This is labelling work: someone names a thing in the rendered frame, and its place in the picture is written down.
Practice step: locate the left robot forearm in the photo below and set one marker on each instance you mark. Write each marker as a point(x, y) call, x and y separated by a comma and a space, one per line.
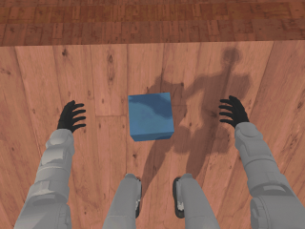
point(51, 184)

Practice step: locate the left robot shin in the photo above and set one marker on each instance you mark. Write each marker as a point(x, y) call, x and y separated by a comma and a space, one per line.
point(129, 175)

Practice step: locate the robot right hand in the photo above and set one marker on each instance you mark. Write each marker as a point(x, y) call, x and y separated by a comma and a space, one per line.
point(238, 114)

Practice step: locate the robot left hand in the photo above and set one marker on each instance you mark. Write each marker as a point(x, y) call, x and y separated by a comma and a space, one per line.
point(66, 119)

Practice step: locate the robot right foot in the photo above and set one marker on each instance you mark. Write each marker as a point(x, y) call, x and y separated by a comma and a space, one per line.
point(178, 212)

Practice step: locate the robot left upper arm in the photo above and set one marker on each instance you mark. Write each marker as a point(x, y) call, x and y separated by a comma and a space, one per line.
point(48, 216)

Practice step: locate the right robot forearm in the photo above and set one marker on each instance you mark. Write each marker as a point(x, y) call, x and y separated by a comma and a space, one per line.
point(264, 177)

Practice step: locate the carton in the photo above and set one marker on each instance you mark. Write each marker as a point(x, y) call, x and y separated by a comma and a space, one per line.
point(150, 116)

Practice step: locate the robot right upper arm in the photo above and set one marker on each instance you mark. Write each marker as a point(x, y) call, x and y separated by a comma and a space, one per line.
point(276, 212)

